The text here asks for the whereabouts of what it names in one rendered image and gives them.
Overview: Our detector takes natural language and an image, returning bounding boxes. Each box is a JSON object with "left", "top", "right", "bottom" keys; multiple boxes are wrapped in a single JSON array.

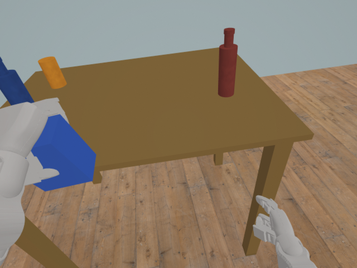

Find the right robot hand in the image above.
[{"left": 253, "top": 195, "right": 295, "bottom": 245}]

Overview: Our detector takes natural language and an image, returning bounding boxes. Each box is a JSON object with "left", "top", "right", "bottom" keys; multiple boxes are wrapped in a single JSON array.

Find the sponge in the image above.
[{"left": 25, "top": 114, "right": 96, "bottom": 192}]

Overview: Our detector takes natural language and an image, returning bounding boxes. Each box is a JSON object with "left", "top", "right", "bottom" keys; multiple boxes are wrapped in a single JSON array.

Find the left robot forearm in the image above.
[{"left": 0, "top": 150, "right": 29, "bottom": 266}]

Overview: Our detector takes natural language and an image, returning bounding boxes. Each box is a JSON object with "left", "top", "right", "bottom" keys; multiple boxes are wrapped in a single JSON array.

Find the right robot forearm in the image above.
[{"left": 275, "top": 234, "right": 317, "bottom": 268}]

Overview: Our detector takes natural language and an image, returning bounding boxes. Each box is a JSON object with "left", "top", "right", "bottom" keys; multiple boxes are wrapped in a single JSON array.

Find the table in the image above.
[{"left": 0, "top": 47, "right": 314, "bottom": 268}]

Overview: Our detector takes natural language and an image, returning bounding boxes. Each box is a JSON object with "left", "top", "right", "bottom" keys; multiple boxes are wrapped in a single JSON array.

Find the left robot hand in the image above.
[{"left": 0, "top": 98, "right": 69, "bottom": 185}]

